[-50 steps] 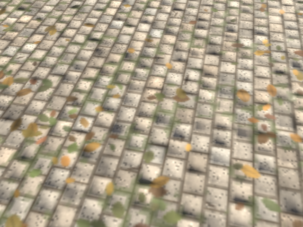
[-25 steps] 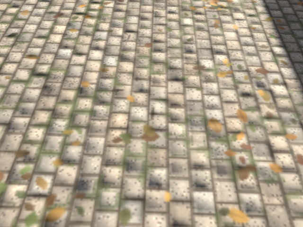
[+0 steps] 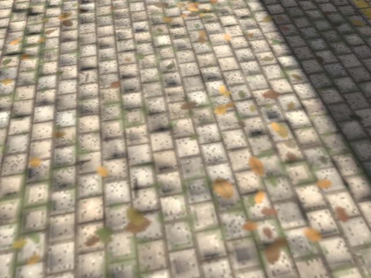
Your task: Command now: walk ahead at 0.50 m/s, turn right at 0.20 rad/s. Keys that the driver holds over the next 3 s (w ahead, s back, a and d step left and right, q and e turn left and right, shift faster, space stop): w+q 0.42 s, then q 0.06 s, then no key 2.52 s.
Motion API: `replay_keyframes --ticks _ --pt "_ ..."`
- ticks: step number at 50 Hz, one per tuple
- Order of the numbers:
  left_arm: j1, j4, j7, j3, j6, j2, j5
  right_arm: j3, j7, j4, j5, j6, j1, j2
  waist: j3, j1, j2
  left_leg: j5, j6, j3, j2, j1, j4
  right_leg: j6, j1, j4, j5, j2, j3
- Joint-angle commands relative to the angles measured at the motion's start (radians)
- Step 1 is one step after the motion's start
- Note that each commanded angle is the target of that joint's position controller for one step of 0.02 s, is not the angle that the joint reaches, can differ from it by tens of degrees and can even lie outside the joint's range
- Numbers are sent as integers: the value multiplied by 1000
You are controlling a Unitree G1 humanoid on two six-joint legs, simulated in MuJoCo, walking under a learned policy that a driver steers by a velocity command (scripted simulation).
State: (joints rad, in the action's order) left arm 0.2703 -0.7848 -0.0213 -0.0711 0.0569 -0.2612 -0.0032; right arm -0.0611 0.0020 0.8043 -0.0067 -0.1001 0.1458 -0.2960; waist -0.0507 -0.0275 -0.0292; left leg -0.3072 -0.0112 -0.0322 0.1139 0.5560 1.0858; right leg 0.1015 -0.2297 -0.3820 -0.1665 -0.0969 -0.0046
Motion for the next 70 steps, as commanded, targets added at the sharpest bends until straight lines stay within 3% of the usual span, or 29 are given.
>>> replay_keyframes --ticks 1,6,11,14,16,17,18,19,20,21,22,24,28,31,34,38,39,40,41,42,44,46,49,51,52,53,55,57,70 --pt "-21 55 17 -32 27 -153 2 -15 -3 -42 8 13 18 -65 57 30 62 130 -31 -5 35 78 -125 185 63 209 329 281 211" --pt "25 16 25 -26 32 -157 5 4 16 -59 -10 9 -112 -37 14 -38 85 454 -11 34 -1 38 -428 108 79 253 214 241 66" --pt "71 -39 26 -31 20 -166 3 6 44 -98 -20 6 -190 -51 -31 -62 74 388 46 16 -36 128 -529 85 285 212 263 326 28" --pt "38 -38 38 -39 3 -189 0 -5 61 -103 -13 7 -132 -77 21 -12 105 247 94 64 -90 48 -536 47 367 80 620 343 -15" --pt "2 -24 51 -38 -15 -198 1 -44 54 -53 -8 16 79 -143 153 104 103 227 140 121 -171 -237 -560 0 327 -221 880 292 -78" --pt "19 -3 61 -25 -14 -178 13 -69 42 -31 -6 23 231 -211 257 160 13 259 198 -71 -57 -529 -556 -39 111 -510 645 255 -100" --pt "134 28 39 16 12 -49 32 -84 41 -30 -13 20 272 -289 361 78 -235 82 406 -622 184 -889 -641 -116 -343 -883 -178 32 -50" --pt "71 20 22 10 49 -114 5 -59 40 -30 -21 21 287 -196 419 134 -169 -56 412 -784 205 -968 -769 -104 -488 -1002 -382 29 118" --pt "-18 54 9 0 76 -160 -31 -50 34 -42 -15 20 239 -162 277 144 -126 -41 362 -649 180 -873 -788 -82 -568 -996 -311 88 133" --pt "-73 70 11 5 90 -154 -28 -46 30 -60 -9 20 183 -146 200 122 -17 35 331 -541 142 -736 -794 -73 -547 -926 -238 132 119" --pt "-107 76 18 -2 92 -157 -3 -38 28 -79 -3 20 117 -126 113 83 34 241 315 -452 110 -581 -802 -84 -500 -836 -205 154 105" --pt "-76 84 27 -12 69 -160 20 -31 19 -107 12 24 69 -116 96 24 10 609 317 -347 75 -428 -804 -117 -377 -768 -206 169 98" --pt "-53 80 41 8 29 -92 19 -41 -4 -104 3 35 70 -150 119 7 -21 868 277 -157 13 -302 -791 -171 -287 -505 -58 146 34" --pt "-129 91 34 15 26 -79 14 -36 -19 -84 -7 58 109 -136 154 53 -52 771 215 -106 -32 -303 -770 -171 -203 -312 186 110 26" --pt "-189 107 20 10 31 -95 12 -26 -24 -64 -1 71 131 -122 142 78 -62 645 199 -154 -2 -364 -740 -152 -196 -208 241 104 49" --pt "-127 87 14 -5 50 -124 35 -12 -23 -52 3 75 98 -94 131 23 -50 581 156 -211 2 -421 -587 -79 -95 -31 294 110 55" --pt "-105 88 21 -11 57 -162 48 -5 -21 -56 16 68 125 -72 170 31 4 492 115 -191 -58 -378 -506 -42 35 -35 616 191 126" --pt "-99 97 27 -12 51 -195 62 5 -19 -43 26 57 246 -42 255 87 138 200 63 -158 -133 -241 -384 79 250 -115 939 336 260" --pt "-57 80 29 4 34 -110 50 13 -19 -20 18 60 284 -44 343 50 229 -160 10 -115 -161 -191 -265 192 320 -117 959 435 369" --pt "-40 64 24 22 21 -58 25 4 -18 -32 14 76 224 -89 319 25 220 -370 -22 -105 -141 -143 -191 211 288 -72 804 457 436" --pt "-81 55 16 20 -2 -92 17 -8 -28 -41 3 123 145 -100 233 22 143 -347 -54 -96 -108 -100 -129 160 178 5 385 420 446" --pt "-190 70 18 12 -17 -122 23 -9 -34 -26 3 154 148 -81 149 60 158 -252 -62 -72 -79 -177 -246 95 1 73 126 350 353" --pt "-223 57 27 11 -39 -110 21 0 -32 30 11 146 199 -30 146 84 179 21 -43 7 -111 -376 -507 44 -108 77 -24 248 207" --pt "-175 29 29 19 -37 -83 12 -3 -27 37 30 142 184 -41 139 73 147 128 -9 3 -101 -438 -609 -12 -138 73 -208 214 173" --pt "-161 18 27 23 -33 -75 17 -4 -30 17 37 140 152 -70 106 53 106 104 20 -57 -43 -414 -647 -50 -156 51 -287 192 156" --pt "-151 21 25 18 -31 -79 21 -14 -33 24 27 137 133 -114 61 13 13 -53 56 -72 -37 -296 -647 -79 -117 35 -267 142 103" --pt "-185 15 31 19 -27 -68 21 -2 -32 34 28 114 105 -59 40 20 -23 -148 49 -77 -45 -176 -702 -89 7 -46 -123 128 75" --pt "-163 -8 39 17 -29 -63 15 0 -31 43 26 90 94 -56 47 14 -39 -41 26 -69 -50 -193 -699 -73 35 -82 2 129 72" --pt "-147 -132 50 5 -56 -76 3 12 -32 129 11 80 158 -41 62 33 23 207 25 -35 -72 -292 -663 -79 86 -114 226 128 67"
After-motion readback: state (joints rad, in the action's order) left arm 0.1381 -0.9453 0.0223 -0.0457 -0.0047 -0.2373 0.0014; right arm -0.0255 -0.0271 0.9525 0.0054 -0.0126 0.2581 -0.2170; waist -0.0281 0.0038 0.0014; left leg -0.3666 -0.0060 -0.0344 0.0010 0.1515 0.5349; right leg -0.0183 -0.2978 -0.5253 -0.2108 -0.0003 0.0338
